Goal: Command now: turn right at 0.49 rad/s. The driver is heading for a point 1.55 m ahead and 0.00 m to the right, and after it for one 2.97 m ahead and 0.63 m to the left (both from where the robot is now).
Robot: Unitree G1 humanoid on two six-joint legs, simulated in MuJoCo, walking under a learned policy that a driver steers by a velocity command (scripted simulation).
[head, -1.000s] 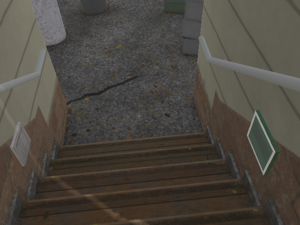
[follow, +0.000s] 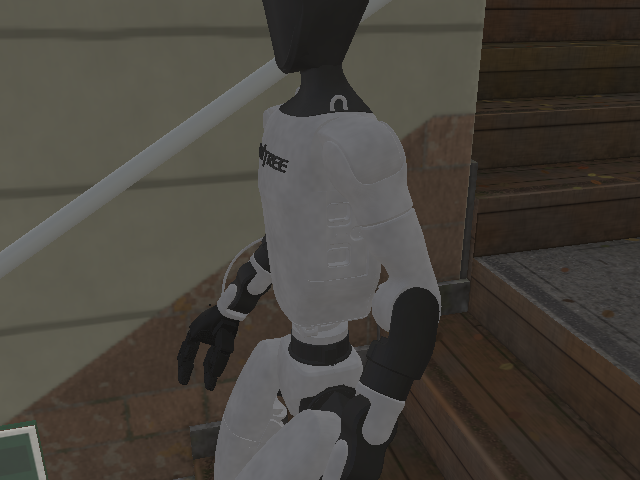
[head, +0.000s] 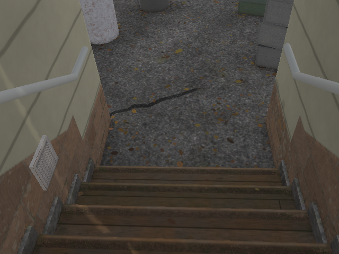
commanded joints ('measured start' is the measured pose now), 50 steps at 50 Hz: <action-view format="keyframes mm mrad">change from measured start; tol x32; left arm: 1 31 131 35 -78 -12 -7 20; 50 -230 104 63 56 24 -90 -4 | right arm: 1 -75 -33 -6 -112 -31 -14 12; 50 408 -109 -33 110 -5 -103 -10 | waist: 1 -14 -84 -42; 50 -92 95 80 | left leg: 1 -411 -9 -28 365 125 -42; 15 -81 13 -31 313 467 -63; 21 494 25 -17 -633 83 26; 23 784 382 -560 -728 220 70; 30 276 195 -355 -920 -141 138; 50 537 236 -463 -460 570 280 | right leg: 1 212 -253 370 -170 510 -236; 15 -25 -187 475 -104 442 -222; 20 -122 -122 476 -229 22 -149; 23 -630 135 198 211 -377 3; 34 -436 38 114 564 244 57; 50 -368 -130 99 227 257 57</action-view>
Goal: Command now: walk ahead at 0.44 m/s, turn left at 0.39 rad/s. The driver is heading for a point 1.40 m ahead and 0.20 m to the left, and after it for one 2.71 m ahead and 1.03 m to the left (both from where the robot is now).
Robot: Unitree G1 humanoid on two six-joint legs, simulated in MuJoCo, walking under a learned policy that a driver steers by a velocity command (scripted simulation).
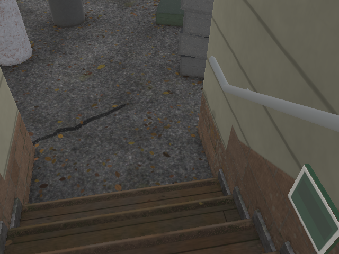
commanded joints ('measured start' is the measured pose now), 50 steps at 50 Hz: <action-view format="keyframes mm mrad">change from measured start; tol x64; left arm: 1 -162 122 39 -95 -13 -55 2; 50 329 -24 -14 98 -65 -109 48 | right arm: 1 109 -149 -40 11 -15 -18 -18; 50 -487 17 -20 71 -38 -8 71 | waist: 1 -56 114 98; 50 49 -19 121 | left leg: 1 283 223 -389 109 383 236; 5 518 210 -523 252 556 252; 12 -947 35 -24 674 83 9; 19 266 -33 292 351 1245 11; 29 -28 313 -707 -150 958 202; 30 -168 503 -948 -371 159 288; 39 -929 -159 -62 763 -140 53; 50 -410 -5 140 77 1065 47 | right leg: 1 -390 -34 160 -126 163 -1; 6 -671 24 206 -111 -138 34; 10 833 -249 475 -447 -21 30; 28 -370 69 -159 1047 -621 -40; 39 767 -343 682 -477 143 -148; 50 139 -51 23 -308 73 -95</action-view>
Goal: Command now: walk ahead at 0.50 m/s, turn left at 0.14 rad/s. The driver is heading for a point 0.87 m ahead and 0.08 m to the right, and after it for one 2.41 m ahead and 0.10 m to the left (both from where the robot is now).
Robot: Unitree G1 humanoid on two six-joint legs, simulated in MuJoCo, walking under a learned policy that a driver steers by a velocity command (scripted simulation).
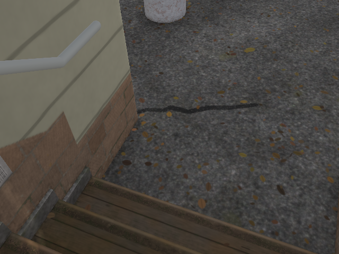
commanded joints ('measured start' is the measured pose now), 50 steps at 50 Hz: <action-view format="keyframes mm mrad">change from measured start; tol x64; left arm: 1 -141 -3 -20 -64 -3 -34 -2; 50 9 4 -41 15 -2 -19 -21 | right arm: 1 -30 74 42 -38 -6 -22 43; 50 -8 25 39 -76 10 25 -8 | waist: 1 -59 -58 7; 50 -49 -89 74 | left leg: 1 417 11 162 -269 498 22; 13 1482 533 -146 -318 720 188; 15 1052 479 -244 -511 -237 273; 30 367 238 -100 -184 -352 115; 34 457 218 -84 249 -94 153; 37 -245 -3 63 1234 -1057 74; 50 -68 184 20 47 99 -44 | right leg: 1 -337 -86 83 -155 522 -56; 9 40 -92 103 535 964 -102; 12 -778 52 132 1211 -336 -62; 25 -285 -55 42 43 1161 -5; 38 573 -458 566 -250 603 -295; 45 -475 -165 231 -444 501 -131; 50 -40 -202 282 -296 696 -154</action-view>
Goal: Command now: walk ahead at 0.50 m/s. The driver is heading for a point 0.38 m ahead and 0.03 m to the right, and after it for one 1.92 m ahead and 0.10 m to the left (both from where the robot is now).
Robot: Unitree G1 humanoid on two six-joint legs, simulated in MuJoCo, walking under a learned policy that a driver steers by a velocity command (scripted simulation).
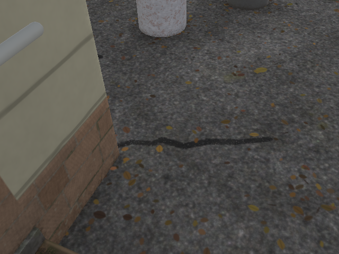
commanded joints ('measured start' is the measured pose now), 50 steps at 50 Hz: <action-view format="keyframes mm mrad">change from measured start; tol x64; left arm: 1 91 118 27 -35 -2 -6 22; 50 17 241 98 38 -7 26 -38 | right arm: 1 -82 -83 -27 -34 -4 -9 3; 50 376 -43 8 67 48 -15 -64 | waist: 1 -3 -75 123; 50 -4 -220 -162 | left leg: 1 -190 43 -76 -132 144 5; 15 457 34 33 -872 315 5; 19 1588 439 -222 -338 1377 212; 25 422 239 -61 -750 521 228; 42 282 139 -161 -315 -469 139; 50 -401 -73 92 1030 -1016 29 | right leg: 1 145 -295 359 -153 401 -106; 16 56 -123 186 607 676 -61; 19 -755 21 163 1381 -580 44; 45 47 -167 87 -469 842 151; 50 549 -457 267 -11 1421 -48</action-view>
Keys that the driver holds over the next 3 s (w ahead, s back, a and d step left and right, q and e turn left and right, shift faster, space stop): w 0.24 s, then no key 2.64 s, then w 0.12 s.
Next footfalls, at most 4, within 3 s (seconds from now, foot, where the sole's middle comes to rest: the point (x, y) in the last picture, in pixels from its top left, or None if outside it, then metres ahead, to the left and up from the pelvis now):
0.34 left None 0.38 0.13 -0.93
0.94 right None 0.49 -0.13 -1.11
1.38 left None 0.38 0.10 -0.93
2.10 right None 0.53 -0.16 -1.11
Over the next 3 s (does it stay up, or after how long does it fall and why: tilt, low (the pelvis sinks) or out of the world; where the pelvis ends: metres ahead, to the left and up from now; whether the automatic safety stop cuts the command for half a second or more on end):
stays up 0.54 -0.06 -0.34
